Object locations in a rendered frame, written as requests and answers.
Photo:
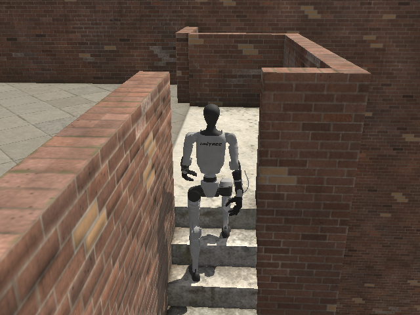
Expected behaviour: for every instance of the robot left forearm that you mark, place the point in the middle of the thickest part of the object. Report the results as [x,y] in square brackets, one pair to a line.
[184,168]

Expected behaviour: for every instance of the robot right upper arm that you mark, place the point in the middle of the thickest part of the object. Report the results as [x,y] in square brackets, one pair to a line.
[233,150]

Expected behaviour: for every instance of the robot right forearm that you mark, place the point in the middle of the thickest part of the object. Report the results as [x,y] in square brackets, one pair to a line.
[237,176]

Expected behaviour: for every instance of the robot right shin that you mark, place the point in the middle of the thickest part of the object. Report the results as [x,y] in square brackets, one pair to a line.
[225,211]

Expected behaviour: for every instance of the left robot hand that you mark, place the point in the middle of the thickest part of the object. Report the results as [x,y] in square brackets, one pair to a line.
[191,173]

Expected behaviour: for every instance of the humanoid robot head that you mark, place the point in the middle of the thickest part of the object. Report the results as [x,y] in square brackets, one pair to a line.
[211,114]

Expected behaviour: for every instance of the right robot hand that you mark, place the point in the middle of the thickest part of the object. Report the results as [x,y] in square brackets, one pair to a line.
[237,207]

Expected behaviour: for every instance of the robot left upper arm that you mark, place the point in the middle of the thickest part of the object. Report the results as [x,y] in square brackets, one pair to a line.
[190,138]

